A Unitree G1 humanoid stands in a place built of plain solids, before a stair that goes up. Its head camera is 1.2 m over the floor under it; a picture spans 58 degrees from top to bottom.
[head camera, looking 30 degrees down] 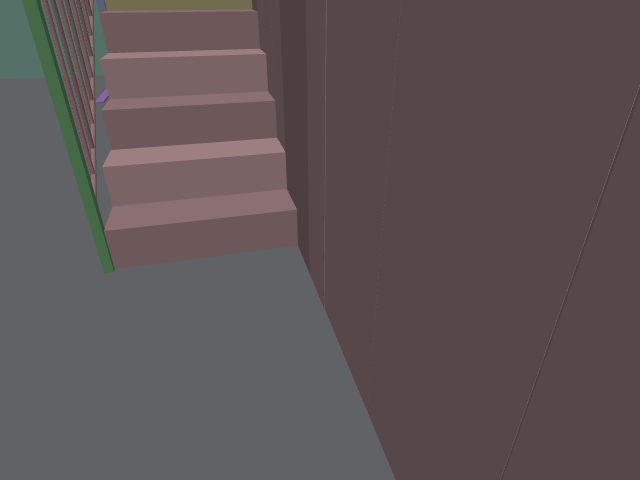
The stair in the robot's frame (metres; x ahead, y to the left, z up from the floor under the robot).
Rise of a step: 0.22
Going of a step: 0.28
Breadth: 0.93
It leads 14 degrees to the left of straight ahead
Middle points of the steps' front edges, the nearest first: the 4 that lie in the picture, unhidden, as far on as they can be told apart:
1.90 0.57 0.22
2.17 0.64 0.43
2.44 0.71 0.65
2.70 0.78 0.87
